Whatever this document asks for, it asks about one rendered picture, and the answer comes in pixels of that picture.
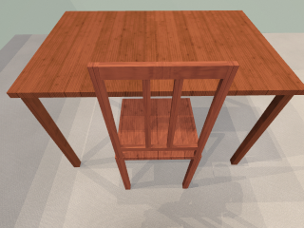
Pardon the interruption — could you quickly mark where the table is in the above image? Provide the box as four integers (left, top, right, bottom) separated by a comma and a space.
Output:
7, 10, 304, 167

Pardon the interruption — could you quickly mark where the chair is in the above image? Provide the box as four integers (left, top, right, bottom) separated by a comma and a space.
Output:
87, 61, 239, 190

